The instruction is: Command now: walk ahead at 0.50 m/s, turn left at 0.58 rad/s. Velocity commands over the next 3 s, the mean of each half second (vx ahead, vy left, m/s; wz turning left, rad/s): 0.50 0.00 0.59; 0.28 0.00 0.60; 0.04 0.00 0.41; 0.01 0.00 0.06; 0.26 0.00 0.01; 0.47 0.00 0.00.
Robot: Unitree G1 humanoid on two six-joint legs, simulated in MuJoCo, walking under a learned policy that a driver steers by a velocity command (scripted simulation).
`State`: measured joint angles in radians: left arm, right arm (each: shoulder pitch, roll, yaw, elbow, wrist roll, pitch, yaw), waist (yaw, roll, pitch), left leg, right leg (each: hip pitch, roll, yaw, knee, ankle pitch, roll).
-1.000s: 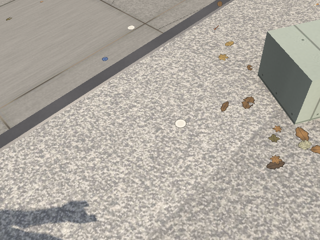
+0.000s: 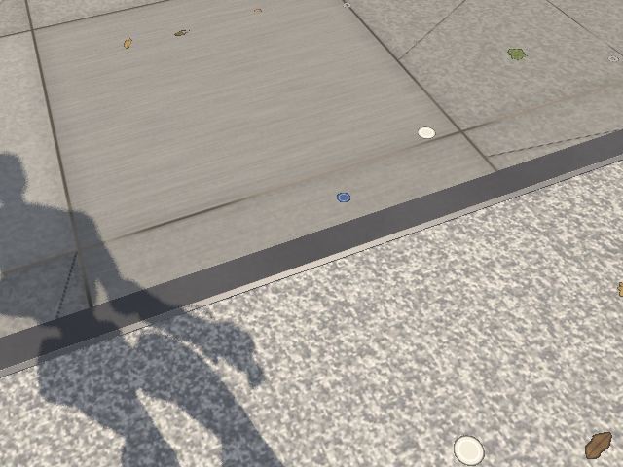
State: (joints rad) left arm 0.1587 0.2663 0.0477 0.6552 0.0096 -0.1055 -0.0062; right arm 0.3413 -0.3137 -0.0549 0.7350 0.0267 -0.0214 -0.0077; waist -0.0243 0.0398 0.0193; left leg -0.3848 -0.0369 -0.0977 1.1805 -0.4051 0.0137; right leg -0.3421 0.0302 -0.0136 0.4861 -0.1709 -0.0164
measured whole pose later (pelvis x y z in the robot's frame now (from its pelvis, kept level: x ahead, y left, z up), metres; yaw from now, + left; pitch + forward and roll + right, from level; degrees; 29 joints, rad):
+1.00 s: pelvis +0.48 +0.12 +0.00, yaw +37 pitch +1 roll -1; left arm 0.06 0.25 0.03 0.67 0.02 -0.03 0.01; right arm 0.26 -0.34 -0.08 0.66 0.02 0.06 -0.04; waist -0.03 0.03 0.07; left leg -0.47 -0.05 -0.09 1.19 -0.51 -0.07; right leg -0.40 0.02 -0.03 0.48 -0.10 -0.03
